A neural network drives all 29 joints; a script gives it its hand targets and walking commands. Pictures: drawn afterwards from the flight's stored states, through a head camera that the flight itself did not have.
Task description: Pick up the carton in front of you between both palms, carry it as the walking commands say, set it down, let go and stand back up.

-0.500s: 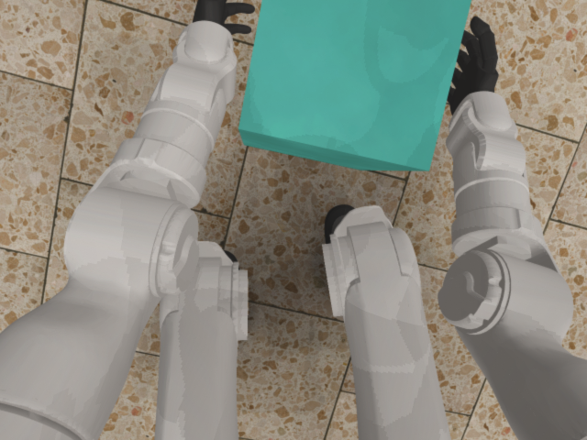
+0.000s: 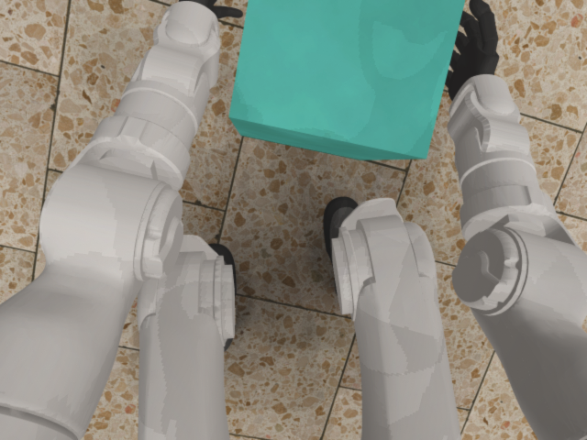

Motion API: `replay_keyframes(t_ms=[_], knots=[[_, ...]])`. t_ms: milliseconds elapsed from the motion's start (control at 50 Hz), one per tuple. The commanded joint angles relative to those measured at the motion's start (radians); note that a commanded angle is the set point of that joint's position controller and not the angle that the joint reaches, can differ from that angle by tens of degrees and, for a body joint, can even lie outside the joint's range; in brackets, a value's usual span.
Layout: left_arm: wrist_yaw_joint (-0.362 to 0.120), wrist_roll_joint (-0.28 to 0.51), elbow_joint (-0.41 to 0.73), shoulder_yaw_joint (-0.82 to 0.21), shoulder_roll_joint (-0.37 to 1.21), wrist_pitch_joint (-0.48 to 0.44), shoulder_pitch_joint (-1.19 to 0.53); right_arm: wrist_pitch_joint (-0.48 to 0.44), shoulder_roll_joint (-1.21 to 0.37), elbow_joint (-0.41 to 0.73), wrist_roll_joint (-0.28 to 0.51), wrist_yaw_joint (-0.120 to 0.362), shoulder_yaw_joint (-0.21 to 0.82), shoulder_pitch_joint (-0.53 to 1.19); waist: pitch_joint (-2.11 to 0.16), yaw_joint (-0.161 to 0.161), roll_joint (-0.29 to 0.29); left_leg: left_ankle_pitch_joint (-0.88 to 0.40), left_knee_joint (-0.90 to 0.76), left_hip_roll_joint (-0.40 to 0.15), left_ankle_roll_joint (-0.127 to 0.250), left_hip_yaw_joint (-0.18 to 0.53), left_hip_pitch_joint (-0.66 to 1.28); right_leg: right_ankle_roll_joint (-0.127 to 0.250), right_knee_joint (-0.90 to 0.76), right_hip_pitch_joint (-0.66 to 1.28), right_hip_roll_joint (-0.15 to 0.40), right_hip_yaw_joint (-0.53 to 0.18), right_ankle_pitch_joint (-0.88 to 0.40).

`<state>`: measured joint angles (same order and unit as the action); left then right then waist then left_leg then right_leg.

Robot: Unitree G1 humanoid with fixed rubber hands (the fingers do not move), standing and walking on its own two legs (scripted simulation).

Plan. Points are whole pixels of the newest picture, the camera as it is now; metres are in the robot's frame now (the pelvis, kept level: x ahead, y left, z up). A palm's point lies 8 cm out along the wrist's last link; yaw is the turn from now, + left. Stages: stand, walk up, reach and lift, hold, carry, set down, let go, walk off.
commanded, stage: set down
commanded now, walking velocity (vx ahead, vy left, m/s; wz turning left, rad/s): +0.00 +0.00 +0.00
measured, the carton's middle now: (327, 69) +0.48 -0.13 -0.25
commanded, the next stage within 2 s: let go in 1.38 s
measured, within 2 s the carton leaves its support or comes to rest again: neither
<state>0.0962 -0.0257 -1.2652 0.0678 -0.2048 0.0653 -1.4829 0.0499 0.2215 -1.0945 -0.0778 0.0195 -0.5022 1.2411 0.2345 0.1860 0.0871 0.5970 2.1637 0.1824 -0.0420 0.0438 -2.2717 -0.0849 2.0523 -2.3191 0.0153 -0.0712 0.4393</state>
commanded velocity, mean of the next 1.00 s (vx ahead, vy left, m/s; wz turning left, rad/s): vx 0.00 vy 0.00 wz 0.00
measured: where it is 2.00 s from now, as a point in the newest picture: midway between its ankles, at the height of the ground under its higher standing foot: (282, 293)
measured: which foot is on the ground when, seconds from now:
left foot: down 0.00-1.00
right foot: down 0.00-1.00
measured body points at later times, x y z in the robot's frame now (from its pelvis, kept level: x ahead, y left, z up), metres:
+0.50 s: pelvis +0.00 -0.02 +0.00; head +0.35 -0.06 +0.27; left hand +0.56 +0.01 -0.16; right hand +0.45 -0.34 -0.16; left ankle +0.10 +0.11 -0.35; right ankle +0.14 -0.15 -0.35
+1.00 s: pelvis +0.02 -0.02 +0.12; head +0.33 -0.06 +0.44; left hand +0.57 +0.02 +0.00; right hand +0.43 -0.35 +0.01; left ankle +0.10 +0.11 -0.35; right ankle +0.14 -0.15 -0.35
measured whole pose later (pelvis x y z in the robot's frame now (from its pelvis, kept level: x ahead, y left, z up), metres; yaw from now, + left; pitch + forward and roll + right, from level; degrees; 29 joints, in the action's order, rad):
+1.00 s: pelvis +0.02 -0.02 +0.12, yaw -3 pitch +46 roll +1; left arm 0.11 -0.01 -0.82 0.09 -0.23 0.19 -1.11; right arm 0.12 0.23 -0.72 0.10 -0.01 -0.40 0.90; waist -0.05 0.18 0.05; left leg 0.60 1.76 0.09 -0.05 0.05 -1.97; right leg -0.02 1.67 -2.07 -0.02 -0.04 0.40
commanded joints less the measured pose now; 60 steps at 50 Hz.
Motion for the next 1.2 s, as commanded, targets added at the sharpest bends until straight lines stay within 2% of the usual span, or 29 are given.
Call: replay_keyframes(t_ms=[0,20,60,80,120,200,260,340,400,460,520,600,680,780,880,960,1040,1180], knots=[[-0.109,0.03,0.081,-0.119,0.405,-0.022,-0.291,-0.037,-0.194,0.004,0.024,0.082,0.112,0.34,-0.804,0.133,0.072,-0.09,-0.231,-0.013,0.022,-0.045,0.259,0.059,-0.094,0.467,-0.037,0.146,-0.183],[-0.087,0.044,0.093,-0.119,0.301,-0.027,-0.273,-0.052,-0.098,-0.016,0.032,0.058,0.084,0.289,-0.818,0.142,0.064,-0.096,-0.232,-0.024,0.015,-0.044,0.275,0.054,-0.095,0.483,-0.029,0.15,-0.198],[-0.017,0.086,0.11,-0.114,-0.009,-0.037,-0.202,-0.095,0.184,-0.065,0.062,-0.015,0.017,0.141,-0.834,0.159,0.054,-0.107,-0.233,-0.052,-0.002,-0.038,0.31,0.045,-0.1,0.52,-0.009,0.154,-0.226],[0.008,0.103,0.113,-0.12,-0.085,-0.035,-0.197,-0.113,0.246,-0.079,0.079,-0.045,0.009,0.122,-0.845,0.162,0.05,-0.114,-0.231,-0.064,-0.006,-0.028,0.335,0.041,-0.106,0.535,0.002,0.149,-0.233],[0.021,0.124,0.134,-0.129,-0.12,-0.031,-0.197,-0.134,0.285,-0.076,0.12,-0.066,0.029,0.149,-0.865,0.139,0.069,-0.133,-0.224,-0.077,-0.014,-0.021,0.367,0.042,-0.11,0.536,0.013,0.134,-0.247],[0.017,0.15,0.237,-0.161,-0.123,-0.034,-0.225,-0.156,0.288,-0.039,0.22,-0.049,0.099,0.191,-0.924,0.102,0.092,-0.187,-0.198,-0.099,-0.017,-0.023,0.405,0.054,-0.102,0.551,0.028,0.115,-0.322],[0.018,0.172,0.311,-0.176,-0.126,-0.032,-0.232,-0.154,0.283,0.006,0.283,-0.036,0.146,0.2,-0.995,0.096,0.092,-0.197,-0.176,-0.106,-0.015,-0.035,0.452,0.059,-0.097,0.61,0.027,0.109,-0.362],[0.031,0.17,0.425,-0.162,-0.158,-0.014,-0.195,-0.135,0.307,0.092,0.324,-0.048,0.164,0.137,-1.163,0.105,0.093,-0.185,-0.158,-0.101,-0.019,-0.075,0.541,0.055,-0.107,0.753,0.01,0.117,-0.403],[0.041,0.147,0.51,-0.136,-0.16,0.013,-0.149,-0.105,0.318,0.184,0.32,-0.064,0.156,0.058,-1.288,0.123,0.092,-0.138,-0.178,-0.085,-0.022,-0.112,0.587,0.049,-0.141,0.881,-0.009,0.132,-0.402],[0.046,0.124,0.58,-0.098,-0.148,0.051,-0.104,-0.058,0.302,0.33,0.293,-0.078,0.141,0.005,-1.39,0.129,0.061,-0.083,-0.221,-0.063,-0.014,-0.141,0.601,0.041,-0.191,1.002,-0.027,0.147,-0.379],[0.047,0.093,0.569,-0.041,-0.147,0.09,-0.058,-0.002,0.252,0.407,0.267,-0.083,0.148,-0.017,-1.33,0.093,0.01,-0.007,-0.275,-0.052,0.003,-0.156,0.533,0.032,-0.244,1.022,-0.038,0.15,-0.307],[0.029,0.049,0.446,0.044,-0.143,0.095,0.005,0.026,0.166,0.397,0.234,-0.079,0.167,-0.021,-1.133,0.037,-0.073,0.042,-0.331,-0.048,0.014,-0.15,0.383,0.018,-0.307,0.951,-0.042,0.133,-0.199],[0.013,0.026,0.366,0.08,-0.14,0.073,0.039,0.028,0.126,0.384,0.209,-0.071,0.167,-0.04,-1.101,0.02,-0.106,0.028,-0.387,-0.048,0.019,-0.139,0.352,0.005,-0.363,0.931,-0.047,0.13,-0.179],[0.005,0.016,0.369,0.071,-0.118,0.064,0.067,0.029,0.128,0.383,0.177,-0.06,0.127,-0.108,-1.151,0.043,-0.062,0.006,-0.472,-0.046,0.013,-0.127,0.436,0.005,-0.424,0.928,-0.055,0.153,-0.207],[0.009,0.02,0.5,0.027,-0.081,0.086,0.078,0.036,0.16,0.447,0.169,-0.041,0.089,-0.161,-1.281,0.074,0.029,-0.055,-0.562,-0.046,-0.005,-0.121,0.618,0.016,-0.482,0.965,-0.062,0.184,-0.305],[0.016,0.012,0.608,0.015,-0.063,0.114,0.099,0.053,0.173,0.506,0.175,-0.019,0.078,-0.198,-1.374,0.075,0.076,-0.137,-0.622,-0.045,-0.016,-0.121,0.753,0.024,-0.53,1.024,-0.07,0.195,-0.393],[0.017,-0.01,0.642,0.034,-0.051,0.132,0.155,0.07,0.161,0.52,0.176,0.002,0.078,-0.242,-1.37,0.057,0.074,-0.179,-0.688,-0.046,-0.018,-0.118,0.805,0.025,-0.588,1.084,-0.077,0.19,-0.44],[0.002,-0.036,0.605,0.071,-0.029,0.125,0.254,0.066,0.131,0.509,0.15,0.024,0.075,-0.292,-1.278,0.037,0.022,-0.206,-0.825,-0.053,-0.013,-0.106,0.837,0.023,-0.713,1.194,-0.078,0.172,-0.47]])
